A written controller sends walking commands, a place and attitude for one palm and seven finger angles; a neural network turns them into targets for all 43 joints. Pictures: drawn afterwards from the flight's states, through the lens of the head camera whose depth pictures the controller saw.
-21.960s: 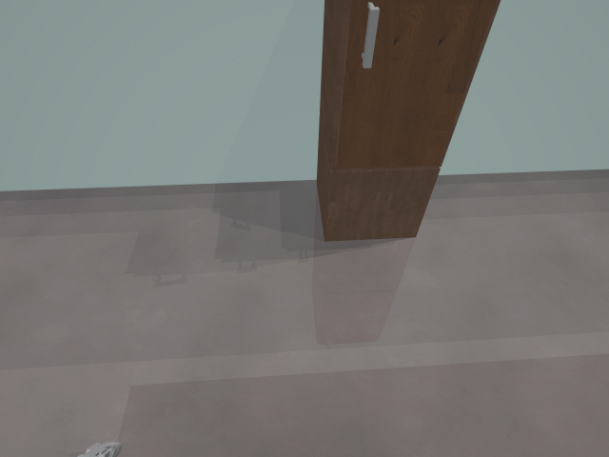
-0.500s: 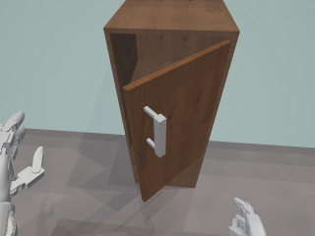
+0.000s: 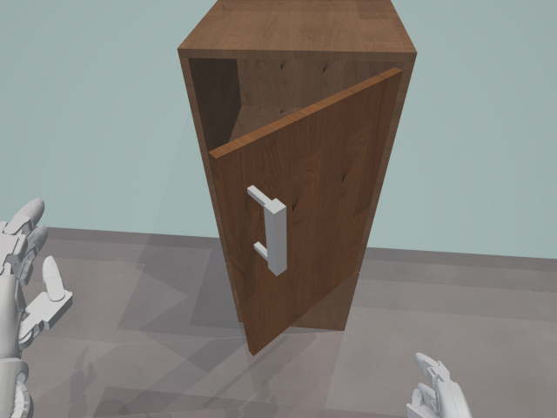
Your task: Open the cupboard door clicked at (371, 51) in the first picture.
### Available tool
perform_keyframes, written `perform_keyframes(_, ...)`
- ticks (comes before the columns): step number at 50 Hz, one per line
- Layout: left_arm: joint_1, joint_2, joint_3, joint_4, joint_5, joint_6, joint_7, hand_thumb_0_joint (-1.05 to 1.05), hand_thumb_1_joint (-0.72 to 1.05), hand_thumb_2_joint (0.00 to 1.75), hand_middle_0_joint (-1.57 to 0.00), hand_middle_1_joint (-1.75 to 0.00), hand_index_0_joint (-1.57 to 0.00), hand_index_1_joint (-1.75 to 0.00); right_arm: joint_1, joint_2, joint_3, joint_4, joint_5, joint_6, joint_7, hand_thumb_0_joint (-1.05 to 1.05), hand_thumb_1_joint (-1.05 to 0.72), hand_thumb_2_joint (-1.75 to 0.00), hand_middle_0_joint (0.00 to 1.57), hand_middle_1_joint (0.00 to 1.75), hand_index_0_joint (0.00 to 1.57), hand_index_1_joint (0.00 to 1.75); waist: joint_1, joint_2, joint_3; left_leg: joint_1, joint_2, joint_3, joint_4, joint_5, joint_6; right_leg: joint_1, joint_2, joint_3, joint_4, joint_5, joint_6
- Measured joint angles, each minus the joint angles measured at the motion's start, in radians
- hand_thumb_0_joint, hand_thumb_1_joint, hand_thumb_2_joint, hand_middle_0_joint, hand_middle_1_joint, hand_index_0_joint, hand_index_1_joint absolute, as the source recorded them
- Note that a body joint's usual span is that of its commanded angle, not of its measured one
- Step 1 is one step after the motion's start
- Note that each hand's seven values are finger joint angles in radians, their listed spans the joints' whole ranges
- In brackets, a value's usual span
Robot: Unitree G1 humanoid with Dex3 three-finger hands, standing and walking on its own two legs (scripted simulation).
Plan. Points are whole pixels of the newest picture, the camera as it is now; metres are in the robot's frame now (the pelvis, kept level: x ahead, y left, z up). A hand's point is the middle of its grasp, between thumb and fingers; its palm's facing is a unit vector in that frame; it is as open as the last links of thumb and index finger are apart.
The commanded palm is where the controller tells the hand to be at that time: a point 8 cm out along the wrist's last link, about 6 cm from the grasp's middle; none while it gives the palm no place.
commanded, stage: step back with the hand held close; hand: left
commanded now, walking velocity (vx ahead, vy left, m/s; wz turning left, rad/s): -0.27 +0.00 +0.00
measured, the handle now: (266, 231) +0.35 +0.07 +0.10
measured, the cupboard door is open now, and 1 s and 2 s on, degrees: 46 46 46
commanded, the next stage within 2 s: stop stepping back and stand still in 1.14 s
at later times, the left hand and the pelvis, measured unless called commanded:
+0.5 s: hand (23, 344) +0.14 +0.28 +0.15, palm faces +0.36 -0.79 -0.49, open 7.4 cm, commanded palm +0.08 +0.32 +0.17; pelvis -0.07 +0.03 -0.01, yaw -2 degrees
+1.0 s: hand out of the picture +0.03 +0.33 +0.16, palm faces +0.46 -0.77 -0.43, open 7.4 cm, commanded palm -0.04 +0.35 +0.17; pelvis -0.17 +0.05 -0.01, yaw +1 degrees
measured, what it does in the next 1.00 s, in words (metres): walks backwards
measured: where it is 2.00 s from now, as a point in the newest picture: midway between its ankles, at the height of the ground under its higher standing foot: outside the picture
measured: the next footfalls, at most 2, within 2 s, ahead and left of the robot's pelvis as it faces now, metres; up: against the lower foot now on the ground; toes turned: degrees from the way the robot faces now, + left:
right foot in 1.22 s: -0.32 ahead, -0.04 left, +0.00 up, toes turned -5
left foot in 1.36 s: -0.11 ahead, +0.11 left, +0.00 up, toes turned -6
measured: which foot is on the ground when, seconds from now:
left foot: down 0.00-1.00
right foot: down 0.00-0.88, up 0.90-1.00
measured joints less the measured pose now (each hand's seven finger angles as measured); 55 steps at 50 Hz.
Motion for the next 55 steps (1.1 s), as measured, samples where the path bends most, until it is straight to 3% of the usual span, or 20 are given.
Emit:
perform_keyframes(5, 0.028, 0.024, 0.041, -0.016, 0.007, -0.038, -0.007, 0.01, 0.89, 0.90, -0.21, -0.30, -0.21, -0.30, -0.019, -0.013, -0.004, -0.036, 0.005, 0.040, 0.005, 0.01, -0.90, -0.90, 0.21, 0.30, 0.20, 0.30, -0.024, 0.008, -0.005, -0.066, 0.012, 0.002, 0.031, -0.003, 0.001, -0.059, 0.010, 0.004, 0.008, 0.013, 0.001)
perform_keyframes(14, 0.095, 0.076, 0.040, -0.084, 0.011, -0.031, -0.004, 0.01, 0.89, 0.90, -0.21, -0.30, -0.21, -0.30, -0.033, -0.026, -0.036, -0.092, 0.019, 0.096, -0.005, 0.01, -0.90, -0.90, 0.21, 0.30, 0.20, 0.30, -0.053, -0.014, 0.022, -0.141, 0.006, 0.032, 0.057, 0.018, 0.014, -0.162, 0.000, 0.032, 0.076, 0.022, 0.015)
perform_keyframes(23, 0.114, 0.104, 0.080, -0.140, 0.014, -0.061, 0.022, 0.01, 0.89, 0.90, -0.22, -0.30, -0.21, -0.30, -0.006, -0.011, -0.032, -0.106, 0.019, 0.087, -0.006, 0.01, -0.90, -0.90, 0.21, 0.30, 0.20, 0.30, -0.069, -0.045, 0.029, -0.222, 0.004, 0.032, 0.112, 0.044, 0.033, -0.240, -0.005, 0.031, 0.127, 0.051, 0.028)
perform_keyframes(31, 0.087, 0.093, 0.108, -0.137, 0.046, -0.107, 0.033, 0.01, 0.89, 0.90, -0.21, -0.30, -0.21, -0.30, 0.044, 0.004, -0.022, -0.100, 0.011, 0.024, -0.006, 0.01, -0.90, -0.90, 0.21, 0.30, 0.20, 0.30, -0.074, -0.044, 0.038, -0.301, -0.016, 0.001, 0.175, 0.065, 0.054, -0.293, 0.010, 0.043, 0.241, 0.005, 0.029)
perform_keyframes(34, 0.076, 0.079, 0.124, -0.135, 0.044, -0.122, 0.035, 0.01, 0.89, 0.90, -0.21, -0.30, -0.21, -0.30, 0.046, 0.011, -0.017, -0.081, 0.007, 0.003, 0.000, 0.01, -0.90, -0.90, 0.21, 0.30, 0.20, 0.30, -0.060, -0.035, 0.036, -0.335, -0.016, -0.004, 0.196, 0.078, 0.053, -0.287, 0.023, 0.052, 0.253, -0.039, 0.025)
perform_keyframes(41, 0.088, 0.038, 0.075, -0.160, 0.039, -0.124, 0.046, 0.01, 0.89, 0.90, -0.21, -0.30, -0.21, -0.30, 0.026, 0.013, -0.017, -0.018, -0.004, -0.004, 0.015, 0.01, -0.90, -0.90, 0.21, 0.30, 0.20, 0.30, -0.042, -0.044, 0.022, -0.340, -0.037, -0.026, 0.302, -0.104, 0.001, -0.312, 0.012, 0.065, 0.231, 0.032, 0.032)
perform_keyframes(43, 0.069, 0.048, 0.068, -0.163, 0.039, -0.120, 0.044, 0.01, 0.89, 0.90, -0.21, -0.30, -0.21, -0.30, 0.022, 0.009, -0.018, -0.015, -0.004, 0.000, 0.009, 0.01, -0.90, -0.90, 0.21, 0.30, 0.20, 0.30, -0.052, -0.049, 0.016, -0.310, -0.040, -0.033, 0.229, -0.004, 0.015, -0.328, 0.005, 0.061, 0.236, 0.040, 0.045)
perform_keyframes(45, 0.037, 0.072, 0.084, -0.152, 0.040, -0.125, 0.039, 0.01, 0.89, 0.90, -0.21, -0.30, -0.21, -0.30, 0.002, 0.012, -0.021, -0.015, -0.004, -0.003, 0.001, 0.01, -0.90, -0.90, 0.21, 0.30, 0.20, 0.30, -0.054, -0.058, 0.038, -0.318, -0.043, -0.027, 0.217, 0.073, 0.052, -0.351, 0.012, 0.073, 0.284, -0.011, 0.043)
perform_keyframes(48, 0.025, 0.099, 0.122, -0.134, 0.036, -0.129, 0.036, 0.01, 0.89, 0.90, -0.21, -0.30, -0.21, -0.30, -0.011, 0.033, -0.028, -0.019, -0.017, -0.027, 0.006, 0.01, -0.90, -0.90, 0.21, 0.30, 0.20, 0.30, -0.066, -0.049, 0.043, -0.319, -0.026, -0.037, 0.163, 0.104, 0.073, -0.391, 0.067, 0.090, 0.543, -0.156, 0.029)
perform_keyframes(50, 0.043, 0.106, 0.136, -0.149, 0.025, -0.129, 0.045, 0.01, 0.89, 0.90, -0.21, -0.30, -0.21, -0.30, -0.010, 0.046, -0.025, -0.017, -0.020, -0.044, 0.018, 0.01, -0.90, -0.90, 0.21, 0.30, 0.20, 0.30, -0.063, -0.050, 0.027, -0.317, -0.010, -0.036, 0.104, 0.147, 0.069, -0.376, 0.081, 0.080, 0.620, -0.201, 0.025)
perform_keyframes(55, 0.077, 0.087, 0.100, -0.195, 0.003, -0.113, 0.055, 0.01, 0.89, 0.90, -0.21, -0.30, -0.21, -0.30, -0.013, 0.057, -0.010, -0.009, -0.023, -0.059, 0.033, 0.01, -0.90, -0.90, 0.21, 0.30, 0.20, 0.30, -0.049, -0.049, -0.024, -0.321, 0.020, -0.019, -0.051, 0.263, 0.057, -0.234, 0.072, 0.037, 0.502, -0.275, 0.008)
